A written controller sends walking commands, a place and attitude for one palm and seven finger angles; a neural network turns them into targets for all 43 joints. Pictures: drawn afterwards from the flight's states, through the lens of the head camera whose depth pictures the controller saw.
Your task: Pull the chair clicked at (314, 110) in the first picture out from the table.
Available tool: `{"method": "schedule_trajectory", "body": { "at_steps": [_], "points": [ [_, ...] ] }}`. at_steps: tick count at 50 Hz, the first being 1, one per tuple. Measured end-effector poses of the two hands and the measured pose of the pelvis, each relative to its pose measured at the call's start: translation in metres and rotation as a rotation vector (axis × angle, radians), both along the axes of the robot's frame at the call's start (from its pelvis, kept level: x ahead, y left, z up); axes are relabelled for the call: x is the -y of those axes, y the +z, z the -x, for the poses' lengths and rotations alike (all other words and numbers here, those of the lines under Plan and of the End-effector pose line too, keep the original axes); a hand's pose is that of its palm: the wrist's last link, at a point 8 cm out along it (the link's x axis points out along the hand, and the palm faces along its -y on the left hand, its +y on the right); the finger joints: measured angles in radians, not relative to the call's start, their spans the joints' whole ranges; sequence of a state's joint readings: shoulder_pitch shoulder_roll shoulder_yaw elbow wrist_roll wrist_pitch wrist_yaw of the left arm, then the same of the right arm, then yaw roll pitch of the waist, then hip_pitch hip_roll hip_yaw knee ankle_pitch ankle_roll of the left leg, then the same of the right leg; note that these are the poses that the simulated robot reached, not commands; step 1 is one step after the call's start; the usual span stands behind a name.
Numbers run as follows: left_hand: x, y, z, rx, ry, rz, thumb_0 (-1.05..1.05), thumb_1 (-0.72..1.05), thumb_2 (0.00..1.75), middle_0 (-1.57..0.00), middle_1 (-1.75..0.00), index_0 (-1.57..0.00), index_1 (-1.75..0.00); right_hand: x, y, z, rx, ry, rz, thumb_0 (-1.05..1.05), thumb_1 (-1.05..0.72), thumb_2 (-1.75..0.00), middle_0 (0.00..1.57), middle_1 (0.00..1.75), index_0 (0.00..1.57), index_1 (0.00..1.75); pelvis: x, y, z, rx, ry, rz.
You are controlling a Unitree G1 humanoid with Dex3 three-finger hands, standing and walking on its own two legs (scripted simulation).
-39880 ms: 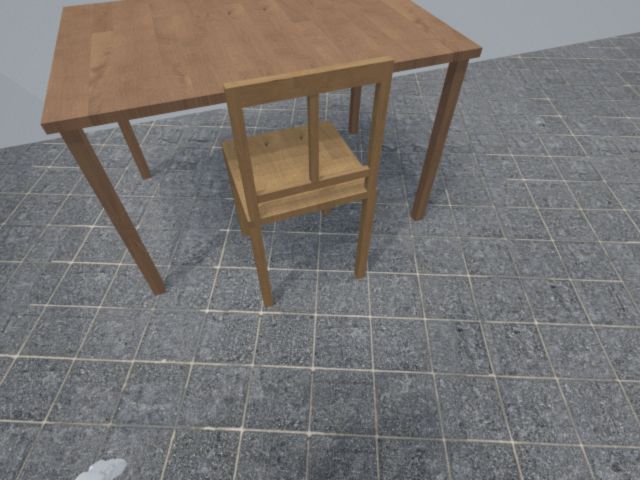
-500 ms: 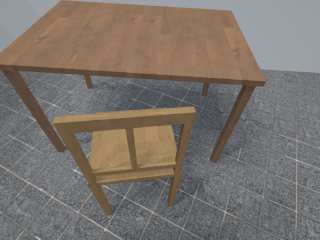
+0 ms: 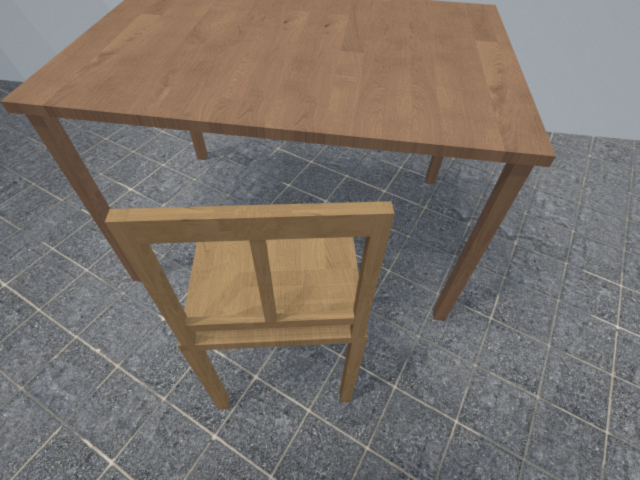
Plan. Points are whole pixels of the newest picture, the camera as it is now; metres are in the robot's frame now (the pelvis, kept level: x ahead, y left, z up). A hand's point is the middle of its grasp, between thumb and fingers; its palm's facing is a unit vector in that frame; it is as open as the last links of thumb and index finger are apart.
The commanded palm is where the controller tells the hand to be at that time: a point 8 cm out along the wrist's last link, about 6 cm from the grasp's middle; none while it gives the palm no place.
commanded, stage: shuffle to correct the standing spot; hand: left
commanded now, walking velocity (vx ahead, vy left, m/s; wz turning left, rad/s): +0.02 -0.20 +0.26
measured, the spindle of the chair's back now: (264, 282) +0.43 +0.12 -0.09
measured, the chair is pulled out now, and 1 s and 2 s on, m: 0.17 0.17 0.17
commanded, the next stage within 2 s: come to a stop and stand still in 0.34 s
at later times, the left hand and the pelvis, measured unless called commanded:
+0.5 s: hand out of the picture +0.01 +0.09 -0.18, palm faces +0.12 -0.97 -0.22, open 7.4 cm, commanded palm none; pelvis +0.02 -0.10 +0.00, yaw +7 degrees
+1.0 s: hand out of the picture -0.01 +0.08 -0.17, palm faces +0.17 -0.96 -0.24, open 7.4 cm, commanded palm none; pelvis +0.01 -0.11 +0.01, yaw +7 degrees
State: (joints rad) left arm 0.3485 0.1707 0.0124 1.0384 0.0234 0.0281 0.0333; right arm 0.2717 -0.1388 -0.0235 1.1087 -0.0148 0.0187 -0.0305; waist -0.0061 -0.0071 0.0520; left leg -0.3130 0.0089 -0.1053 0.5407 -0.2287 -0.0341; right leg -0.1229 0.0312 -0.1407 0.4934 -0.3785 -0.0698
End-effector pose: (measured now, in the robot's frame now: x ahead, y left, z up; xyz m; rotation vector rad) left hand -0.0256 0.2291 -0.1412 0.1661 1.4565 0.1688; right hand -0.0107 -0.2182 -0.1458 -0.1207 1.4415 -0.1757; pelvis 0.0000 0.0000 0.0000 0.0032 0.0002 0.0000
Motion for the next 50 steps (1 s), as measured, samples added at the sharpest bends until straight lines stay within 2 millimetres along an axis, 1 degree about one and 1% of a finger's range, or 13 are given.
{"method": "schedule_trajectory", "body": {
  "at_steps": [5, 10, 15, 18, 21, 24, 27, 30, 34, 37, 42, 46, 50],
  "points": [
    [0.017, -0.011, 0.007, -0.002, 0.04, 0.015, 0.01, 0.91, 0.9, -0.19, -0.3, -0.2, -0.3, 0.019, -0.001, -0.012, -0.01, 0.035, 0.035, 0.0, -0.91, -0.9, 0.2, 0.3, 0.2, 0.29, 0.012, -0.007, -0.007, 0.014, 0.056, 0.005],
    [0.035, -0.026, 0.005, -0.009, 0.064, 0.052, 0.01, 0.91, 0.9, -0.19, -0.3, -0.2, -0.3, 0.03, -0.003, -0.029, 0.017, 0.071, 0.058, 0.0, -0.91, -0.9, 0.2, 0.3, 0.2, 0.29, 0.022, -0.014, -0.013, 0.022, 0.07, -0.02],
    [0.053, -0.014, -0.013, 0.032, 0.07, 0.042, 0.01, 0.91, 0.9, -0.19, -0.3, -0.2, -0.3, 0.044, 0.0, -0.04, 0.032, 0.107, 0.033, 0.0, -0.91, -0.9, 0.2, 0.3, 0.2, 0.29, 0.041, -0.006, -0.011, 0.01, 0.091, -0.022],
    [0.062, -0.008, -0.022, 0.078, 0.076, 0.014, 0.01, 0.91, 0.9, -0.2, -0.3, -0.2, -0.3, 0.06, -0.004, -0.05, 0.039, 0.123, 0.012, 0.0, -0.91, -0.9, 0.2, 0.3, 0.2, 0.3, 0.058, -0.007, -0.011, 0.003, 0.103, -0.017],
    [0.073, -0.005, -0.024, 0.086, 0.078, -0.013, 0.01, 0.91, 0.9, -0.2, -0.3, -0.2, -0.3, 0.08, -0.008, -0.063, 0.053, 0.12, 0.006, 0.0, -0.91, -0.9, 0.2, 0.3, 0.2, 0.3, 0.078, -0.008, -0.013, 0.009, 0.117, -0.003],
    [0.085, -0.002, -0.025, 0.083, 0.089, -0.018, 0.01, 0.91, 0.9, -0.19, -0.3, -0.2, -0.3, 0.099, -0.003, -0.077, 0.064, 0.128, 0.026, 0.0, -0.91, -0.9, 0.2, 0.3, 0.2, 0.3, 0.092, -0.005, -0.018, 0.002, 0.127, -0.004],
    [0.099, -0.002, -0.025, 0.085, 0.101, -0.01, 0.01, 0.91, 0.9, -0.19, -0.3, -0.2, -0.3, 0.113, 0.004, -0.093, 0.091, 0.142, 0.044, 0.0, -0.91, -0.9, 0.2, 0.3, 0.2, 0.29, 0.101, -0.002, -0.023, -0.001, 0.123, -0.003],
    [0.113, -0.004, -0.024, 0.083, 0.107, 0.005, 0.01, 0.91, 0.9, -0.19, -0.3, -0.2, -0.3, 0.119, 0.007, -0.108, 0.124, 0.154, 0.049, 0.0, -0.91, -0.9, 0.2, 0.3, 0.2, 0.29, 0.107, -0.001, -0.028, 0.001, 0.117, 0.005],
    [0.128, -0.007, -0.025, 0.071, 0.122, 0.023, 0.01, 0.91, 0.9, -0.2, -0.3, -0.2, -0.3, 0.117, 0.011, -0.119, 0.151, 0.168, 0.036, 0.0, -0.91, -0.9, 0.2, 0.3, 0.2, 0.29, 0.116, 0.001, -0.03, 0.015, 0.107, -0.014],
    [0.131, -0.002, -0.026, 0.077, 0.126, 0.011, 0.01, 0.92, 0.9, -0.2, -0.3, -0.2, -0.3, 0.114, 0.011, -0.122, 0.164, 0.181, 0.015, 0.0, -0.91, -0.9, 0.2, 0.3, 0.2, 0.29, 0.119, 0.004, -0.027, 0.017, 0.11, -0.017],
    [0.125, 0.006, -0.022, 0.104, 0.129, -0.028, 0.01, 0.92, 0.9, -0.2, -0.3, -0.2, -0.3, 0.113, 0.007, -0.119, 0.167, 0.186, -0.009, 0.0, -0.92, -0.9, 0.2, 0.3, 0.2, 0.29, 0.121, 0.004, -0.019, 0.022, 0.121, -0.012],
    [0.115, 0.009, -0.014, 0.112, 0.135, -0.045, 0.01, 0.92, 0.9, -0.2, -0.3, -0.2, -0.3, 0.113, 0.007, -0.106, 0.147, 0.192, -0.008, 0.0, -0.92, -0.9, 0.2, 0.3, 0.2, 0.29, 0.118, 0.005, -0.013, 0.024, 0.132, -0.011],
    [0.107, 0.008, -0.006, 0.1, 0.134, -0.039, 0.01, 0.91, 0.9, -0.2, -0.3, -0.2, -0.3, 0.112, 0.01, -0.086, 0.116, 0.186, -0.002, 0.0, -0.93, -0.9, 0.2, 0.3, 0.2, 0.29, 0.112, 0.007, -0.01, 0.027, 0.127, -0.014]
  ]
}}
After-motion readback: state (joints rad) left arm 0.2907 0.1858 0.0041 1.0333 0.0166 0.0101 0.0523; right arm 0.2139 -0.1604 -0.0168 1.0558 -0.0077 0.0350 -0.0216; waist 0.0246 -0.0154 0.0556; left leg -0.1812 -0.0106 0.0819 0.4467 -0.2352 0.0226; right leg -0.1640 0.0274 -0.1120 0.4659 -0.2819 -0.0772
